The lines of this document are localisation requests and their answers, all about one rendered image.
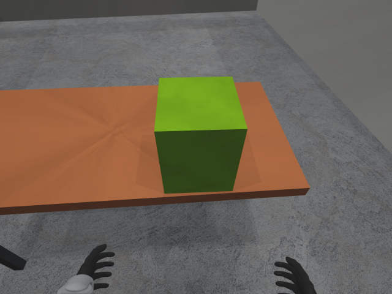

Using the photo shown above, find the carton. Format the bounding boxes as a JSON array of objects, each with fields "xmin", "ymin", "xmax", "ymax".
[{"xmin": 154, "ymin": 77, "xmax": 247, "ymax": 194}]

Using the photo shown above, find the table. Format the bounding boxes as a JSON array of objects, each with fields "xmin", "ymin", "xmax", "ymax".
[{"xmin": 0, "ymin": 81, "xmax": 310, "ymax": 271}]

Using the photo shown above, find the robot left forearm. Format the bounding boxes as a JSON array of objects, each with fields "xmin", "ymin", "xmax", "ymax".
[{"xmin": 57, "ymin": 274, "xmax": 94, "ymax": 294}]

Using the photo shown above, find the right robot hand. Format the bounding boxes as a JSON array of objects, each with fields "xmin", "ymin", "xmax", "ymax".
[{"xmin": 274, "ymin": 257, "xmax": 317, "ymax": 294}]

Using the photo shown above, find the left robot hand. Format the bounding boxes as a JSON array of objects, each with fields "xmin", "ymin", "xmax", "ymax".
[{"xmin": 77, "ymin": 244, "xmax": 115, "ymax": 290}]

